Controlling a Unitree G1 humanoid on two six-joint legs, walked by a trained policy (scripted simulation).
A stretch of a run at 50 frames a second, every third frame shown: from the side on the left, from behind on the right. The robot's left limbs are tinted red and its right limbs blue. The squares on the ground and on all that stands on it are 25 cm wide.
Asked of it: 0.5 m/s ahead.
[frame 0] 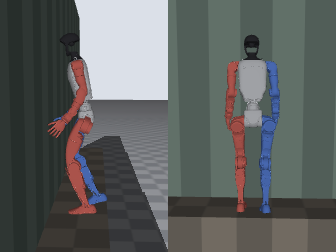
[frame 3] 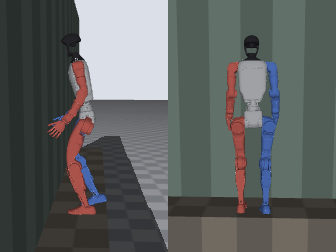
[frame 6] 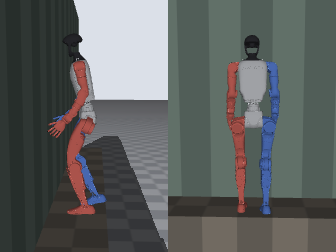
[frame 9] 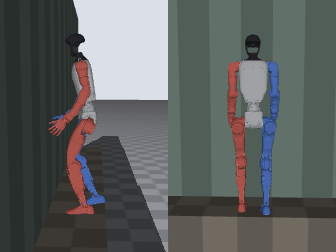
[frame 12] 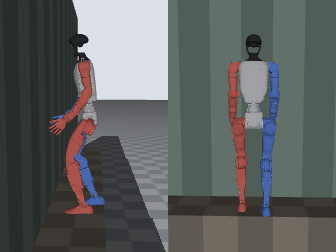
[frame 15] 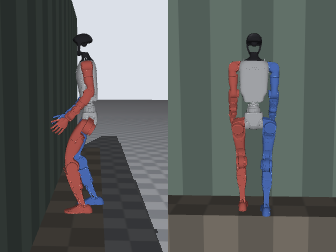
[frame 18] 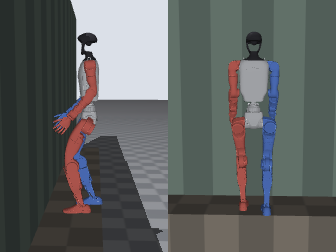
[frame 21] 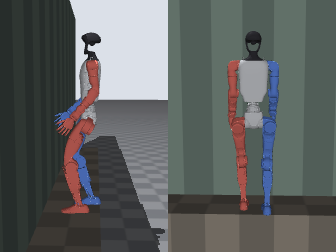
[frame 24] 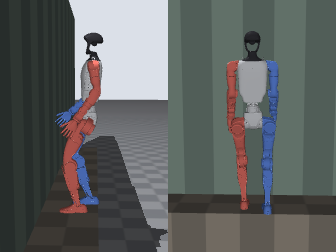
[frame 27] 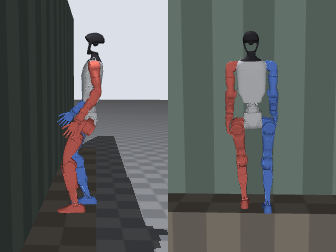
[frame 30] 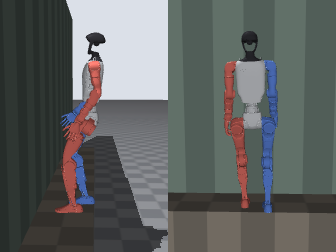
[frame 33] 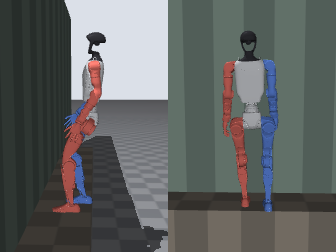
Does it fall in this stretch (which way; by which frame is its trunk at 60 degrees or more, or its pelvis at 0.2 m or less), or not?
no
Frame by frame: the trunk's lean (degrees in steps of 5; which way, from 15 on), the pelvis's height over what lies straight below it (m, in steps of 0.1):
0: 15 forward, 0.8
3: 15 forward, 0.8
6: 15 forward, 0.8
9: 10, 0.8
12: 10, 0.8
15: 5, 0.8
18: 0, 0.8
21: 0, 0.8
24: 5, 0.8
27: 5, 0.8
30: 5, 0.8
33: 5, 0.8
